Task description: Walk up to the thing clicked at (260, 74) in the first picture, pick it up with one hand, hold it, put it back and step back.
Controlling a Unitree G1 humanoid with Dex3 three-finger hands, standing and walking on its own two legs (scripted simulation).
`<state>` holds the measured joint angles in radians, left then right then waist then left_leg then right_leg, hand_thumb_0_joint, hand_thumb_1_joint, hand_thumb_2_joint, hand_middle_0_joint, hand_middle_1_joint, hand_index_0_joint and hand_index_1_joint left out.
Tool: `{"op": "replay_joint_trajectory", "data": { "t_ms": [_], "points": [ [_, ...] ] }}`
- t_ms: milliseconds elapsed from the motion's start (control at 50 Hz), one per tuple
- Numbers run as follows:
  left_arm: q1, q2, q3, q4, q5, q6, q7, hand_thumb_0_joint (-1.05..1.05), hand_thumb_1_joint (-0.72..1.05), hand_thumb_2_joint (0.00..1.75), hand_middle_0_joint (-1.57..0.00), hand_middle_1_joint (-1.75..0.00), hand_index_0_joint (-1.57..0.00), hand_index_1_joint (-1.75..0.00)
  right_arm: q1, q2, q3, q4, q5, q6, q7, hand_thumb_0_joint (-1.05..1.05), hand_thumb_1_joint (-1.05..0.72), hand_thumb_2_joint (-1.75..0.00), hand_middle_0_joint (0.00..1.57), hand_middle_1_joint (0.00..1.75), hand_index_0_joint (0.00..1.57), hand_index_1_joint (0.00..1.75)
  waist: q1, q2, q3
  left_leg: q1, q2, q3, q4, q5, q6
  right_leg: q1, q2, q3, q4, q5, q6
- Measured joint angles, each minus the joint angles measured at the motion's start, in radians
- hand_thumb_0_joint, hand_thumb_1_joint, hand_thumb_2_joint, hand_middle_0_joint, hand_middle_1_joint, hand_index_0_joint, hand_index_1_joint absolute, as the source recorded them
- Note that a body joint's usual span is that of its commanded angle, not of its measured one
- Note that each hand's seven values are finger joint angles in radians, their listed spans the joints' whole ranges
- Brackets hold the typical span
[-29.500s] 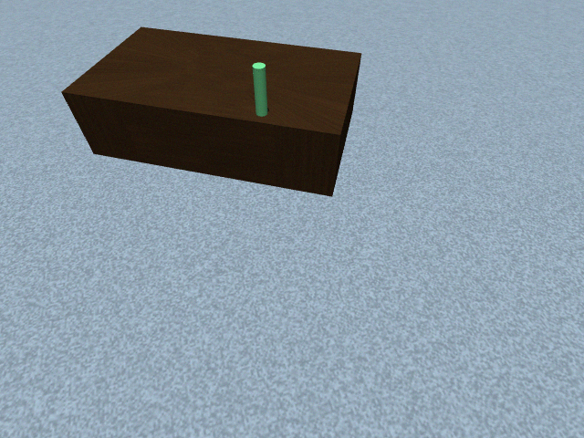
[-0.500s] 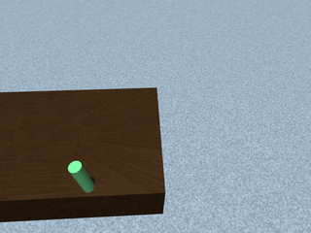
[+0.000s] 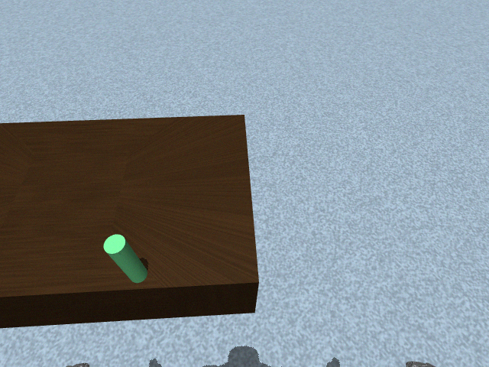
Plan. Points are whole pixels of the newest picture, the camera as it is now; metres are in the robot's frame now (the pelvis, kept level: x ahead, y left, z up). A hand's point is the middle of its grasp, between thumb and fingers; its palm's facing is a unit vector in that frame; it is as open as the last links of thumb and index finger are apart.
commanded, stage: step back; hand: left
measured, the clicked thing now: (127, 260) +0.41 +0.32 -0.31
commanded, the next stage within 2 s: none
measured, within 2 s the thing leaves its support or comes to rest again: neither
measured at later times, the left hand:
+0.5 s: hand out of the picture +0.04 +0.29 -0.17, palm faces -0.10 -0.92 -0.37, open 7.4 cm
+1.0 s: hand out of the picture -0.08 +0.30 -0.16, palm faces -0.01 -0.93 -0.36, open 7.4 cm
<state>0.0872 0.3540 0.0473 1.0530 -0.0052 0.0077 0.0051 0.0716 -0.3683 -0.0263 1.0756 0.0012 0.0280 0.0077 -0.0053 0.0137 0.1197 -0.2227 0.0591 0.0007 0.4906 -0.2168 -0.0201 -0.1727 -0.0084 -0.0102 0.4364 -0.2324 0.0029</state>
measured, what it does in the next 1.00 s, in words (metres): walks backwards: right foot, then left foot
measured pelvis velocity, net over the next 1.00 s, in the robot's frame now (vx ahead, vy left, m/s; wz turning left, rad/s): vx -0.21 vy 0.04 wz -0.03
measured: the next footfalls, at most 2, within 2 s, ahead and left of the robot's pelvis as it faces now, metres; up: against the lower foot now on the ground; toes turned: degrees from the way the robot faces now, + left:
right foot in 0.54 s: -0.08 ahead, -0.10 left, +0.00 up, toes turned -1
left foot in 0.84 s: -0.15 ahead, +0.14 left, +0.00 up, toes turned -4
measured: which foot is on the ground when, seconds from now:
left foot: down 0.00-0.54, up 0.56-0.82, down 0.84-1.00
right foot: down 0.00-0.16, up 0.18-0.52, down 0.54-0.86, up 0.88-1.00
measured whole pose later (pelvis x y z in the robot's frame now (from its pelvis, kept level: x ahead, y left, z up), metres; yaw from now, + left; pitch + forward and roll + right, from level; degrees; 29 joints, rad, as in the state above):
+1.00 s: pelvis -0.21 +0.04 -0.01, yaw -2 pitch -3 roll -1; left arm 0.11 0.40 0.08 0.81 0.01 0.07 0.02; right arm 0.16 -0.35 -0.03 0.88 -0.03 0.02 0.00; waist 0.00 -0.05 0.19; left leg -0.27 -0.02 -0.03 0.59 -0.28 0.04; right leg -0.47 0.13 0.16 1.15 -0.51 -0.01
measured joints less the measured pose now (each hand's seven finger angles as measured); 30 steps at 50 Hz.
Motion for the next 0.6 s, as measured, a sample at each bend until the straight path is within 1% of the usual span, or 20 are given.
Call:
{"op": "replay_joint_trajectory", "data": {
  "t_ms": [20, 80, 100, 120, 140, 160, 180, 200, 220, 240, 280, 320, 380, 440, 480, 520, 540, 560, 580, 600],
  "points": [
    [-0.004, 0.004, 0.003, -0.017, 0.002, 0.005, 0.001, 0.01, 0.9, 0.9, -0.2, -0.3, -0.2, -0.3, -0.004, -0.007, -0.005, -0.013, 0.0, 0.005, 0.0, 0.0, -0.9, -0.9, 0.2, 0.3, 0.21, 0.3, 0.002, -0.002, 0.013, -0.026, -0.008, -0.007, 0.049, -0.007, 0.011, -0.017, -0.003, 0.003, 0.021, -0.005, 0.001],
    [-0.009, 0.015, 0.009, -0.061, 0.018, 0.02, 0.003, 0.01, 0.9, 0.9, -0.2, -0.3, -0.2, -0.3, -0.002, -0.024, -0.022, -0.052, -0.004, 0.019, 0.003, 0.0, -0.9, -0.9, 0.2, 0.3, 0.21, 0.3, 0.006, -0.017, 0.031, -0.084, -0.059, -0.025, 0.222, -0.167, 0.042, -0.071, -0.023, 0.023, 0.089, -0.023, 0.009],
    [-0.011, 0.022, 0.009, -0.073, 0.023, 0.024, 0.005, 0.01, 0.9, 0.9, -0.2, -0.3, -0.2, -0.3, 0.005, -0.027, -0.025, -0.064, -0.003, 0.02, 0.004, 0.0, -0.9, -0.9, 0.2, 0.3, 0.21, 0.3, 0.004, -0.025, 0.033, -0.085, -0.072, -0.023, 0.239, -0.187, 0.05, -0.089, -0.031, 0.028, 0.112, -0.031, 0.013],
    [-0.013, 0.028, 0.009, -0.085, 0.024, 0.029, 0.006, 0.01, 0.9, 0.9, -0.2, -0.3, -0.2, -0.3, 0.015, -0.03, -0.028, -0.075, -0.003, 0.017, 0.004, 0.0, -0.9, -0.9, 0.2, 0.3, 0.21, 0.3, 0.001, -0.03, 0.032, -0.074, -0.076, -0.018, 0.217, -0.147, 0.056, -0.108, -0.035, 0.03, 0.138, -0.04, 0.02],
    [-0.017, 0.034, 0.008, -0.098, 0.022, 0.035, 0.007, 0.01, 0.9, 0.9, -0.2, -0.3, -0.2, -0.3, 0.028, -0.036, -0.031, -0.085, -0.007, 0.012, 0.005, 0.0, -0.9, -0.9, 0.2, 0.3, 0.21, 0.3, -0.002, -0.026, 0.028, -0.056, -0.07, -0.017, 0.168, -0.076, 0.057, -0.131, -0.033, 0.028, 0.171, -0.052, 0.023],
    [-0.028, 0.042, 0.009, -0.108, 0.018, 0.041, 0.009, 0.01, 0.9, 0.9, -0.2, -0.3, -0.2, -0.3, 0.035, -0.036, -0.036, -0.09, -0.014, 0.007, 0.003, 0.0, -0.9, -0.9, 0.2, 0.3, 0.21, 0.3, -0.002, -0.033, 0.034, -0.051, -0.074, -0.016, 0.155, -0.117, 0.051, -0.161, -0.033, 0.039, 0.219, -0.063, 0.011],
    [-0.044, 0.053, 0.014, -0.118, 0.015, 0.048, 0.013, 0.01, 0.9, 0.9, -0.2, -0.3, -0.2, -0.3, 0.038, -0.027, -0.038, -0.091, -0.02, 0.004, 0.001, 0.0, -0.9, -0.9, 0.2, 0.3, 0.21, 0.3, 0.003, -0.051, 0.051, -0.055, -0.081, -0.008, 0.166, -0.136, 0.051, -0.191, -0.02, 0.08, 0.291, -0.134, -0.003],
    [-0.055, 0.059, 0.018, -0.127, 0.015, 0.054, 0.021, 0.01, 0.9, 0.9, -0.2, -0.3, -0.2, -0.3, 0.041, -0.017, -0.036, -0.096, -0.024, 0.003, 0.002, 0.0, -0.9, -0.9, 0.2, 0.3, 0.21, 0.3, 0.004, -0.061, 0.067, -0.059, -0.081, -0.006, 0.174, -0.139, 0.052, -0.218, 0.011, 0.122, 0.375, -0.219, -0.012],
    [-0.061, 0.063, 0.021, -0.134, 0.016, 0.058, 0.027, 0.01, 0.9, 0.9, -0.2, -0.3, -0.2, -0.3, 0.047, -0.008, -0.034, -0.1, -0.027, 0.003, 0.003, 0.0, -0.9, -0.9, 0.2, 0.3, 0.21, 0.3, 0.001, -0.064, 0.076, -0.06, -0.077, -0.009, 0.171, -0.132, 0.052, -0.242, 0.048, 0.152, 0.461, -0.278, -0.019],
    [-0.064, 0.065, 0.021, -0.139, 0.015, 0.06, 0.032, 0.01, 0.9, 0.9, -0.2, -0.3, -0.2, -0.3, 0.053, 0.001, -0.031, -0.105, -0.028, 0.003, 0.001, 0.0, -0.9, -0.9, 0.2, 0.3, 0.21, 0.3, -0.004, -0.065, 0.081, -0.06, -0.072, -0.013, 0.16, -0.119, 0.052, -0.265, 0.08, 0.169, 0.543, -0.307, -0.023],
    [-0.06, 0.066, 0.019, -0.15, 0.011, 0.059, 0.032, 0.01, 0.9, 0.9, -0.2, -0.3, -0.2, -0.3, 0.063, 0.013, -0.026, -0.115, -0.032, 0.006, -0.007, 0.0, -0.9, -0.9, 0.2, 0.3, 0.21, 0.3, -0.005, -0.066, 0.084, -0.059, -0.063, -0.012, 0.126, -0.09, 0.053, -0.302, 0.12, 0.182, 0.671, -0.303, -0.021],
    [-0.045, 0.059, 0.019, -0.163, 0.011, 0.055, 0.026, 0.01, 0.9, 0.9, -0.2, -0.3, -0.2, -0.3, 0.067, 0.017, -0.024, -0.13, -0.031, 0.006, -0.014, 0.0, -0.9, -0.9, 0.2, 0.3, 0.21, 0.3, -0.005, -0.062, 0.089, -0.058, -0.056, -0.006, 0.102, -0.068, 0.055, -0.31, 0.131, 0.176, 0.733, -0.283, -0.009],
    [-0.015, 0.048, 0.021, -0.175, 0.015, 0.055, 0.017, 0.01, 0.9, 0.9, -0.2, -0.3, -0.2, -0.3, 0.065, 0.017, -0.025, -0.161, -0.029, 0.001, -0.02, 0.0, -0.9, -0.9, 0.2, 0.3, 0.21, 0.3, -0.007, -0.054, 0.094, -0.066, -0.047, 0.006, 0.091, -0.048, 0.057, -0.279, 0.119, 0.164, 0.712, -0.276, 0.015],
    [0.011, 0.038, 0.023, -0.181, 0.017, 0.056, 0.009, 0.01, 0.9, 0.9, -0.2, -0.3, -0.2, -0.3, 0.058, 0.011, -0.022, -0.191, -0.028, -0.003, -0.021, 0.0, -0.9, -0.9, 0.21, 0.3, 0.21, 0.3, -0.007, -0.044, 0.097, -0.089, -0.036, 0.02, 0.108, -0.041, 0.053, -0.216, 0.085, 0.134, 0.572, -0.27, 0.026],
    [0.026, 0.034, 0.026, -0.181, 0.02, 0.052, 0.004, 0.01, 0.9, 0.9, -0.2, -0.3, -0.2, -0.3, 0.053, 0.004, -0.019, -0.205, -0.028, -0.001, -0.017, 0.0, -0.9, -0.9, 0.21, 0.3, 0.21, 0.3, -0.005, -0.037, 0.093, -0.113, -0.03, 0.028, 0.134, -0.043, 0.045, -0.161, 0.058, 0.106, 0.437, -0.245, 0.021],
    [0.043, 0.03, 0.028, -0.179, 0.025, 0.042, 0.0, 0.01, 0.9, 0.9, -0.2, -0.3, -0.2, -0.3, 0.048, -0.006, -0.018, -0.213, -0.023, 0.007, -0.013, 0.0, -0.9, -0.9, 0.21, 0.3, 0.21, 0.3, 0.002, -0.028, 0.081, -0.144, -0.021, 0.036, 0.179, -0.055, 0.035, -0.09, 0.041, 0.077, 0.259, -0.157, 0.008],
    [0.049, 0.024, 0.031, -0.174, 0.03, 0.035, 0.001, 0.01, 0.9, 0.9, -0.2, -0.3, -0.2, -0.3, 0.042, -0.014, -0.018, -0.212, -0.019, 0.011, -0.012, 0.0, -0.9, -0.9, 0.21, 0.3, 0.21, 0.3, 0.006, -0.013, 0.078, -0.161, -0.01, 0.034, 0.208, -0.063, 0.027, -0.066, 0.047, 0.068, 0.203, -0.133, 0.0],
    [0.052, 0.011, 0.032, -0.169, 0.036, 0.031, 0.001, 0.01, 0.9, 0.9, -0.2, -0.3, -0.2, -0.3, 0.034, -0.022, -0.019, -0.207, -0.014, 0.016, -0.013, 0.0, -0.9, -0.9, 0.21, 0.3, 0.21, 0.3, -0.001, 0.015, 0.082, -0.175, -0.001, 0.008, 0.233, -0.065, 0.029, -0.063, 0.063, 0.053, 0.2, -0.128, -0.005],
    [0.059, 0.005, 0.03, -0.17, 0.037, 0.03, -0.002, 0.01, 0.9, 0.9, -0.2, -0.3, -0.2, -0.3, 0.03, -0.024, -0.021, -0.201, -0.01, 0.023, -0.017, 0.0, -0.9, -0.9, 0.21, 0.3, 0.21, 0.3, -0.003, 0.024, 0.078, -0.193, -0.022, -0.032, 0.283, -0.141, 0.031, -0.071, 0.065, 0.047, 0.211, -0.128, -0.011],
    [0.067, 0.002, 0.027, -0.173, 0.038, 0.03, -0.006, 0.01, 0.9, 0.9, -0.2, -0.3, -0.2, -0.3, 0.029, -0.022, -0.023, -0.195, -0.008, 0.03, -0.02, 0.0, -0.9, -0.9, 0.2, 0.3, 0.21, 0.3, 0.004, 0.017, 0.073, -0.212, -0.058, -0.062, 0.364, -0.224, 0.027, -0.081, 0.055, 0.054, 0.222, -0.127, -0.015]
  ]
}}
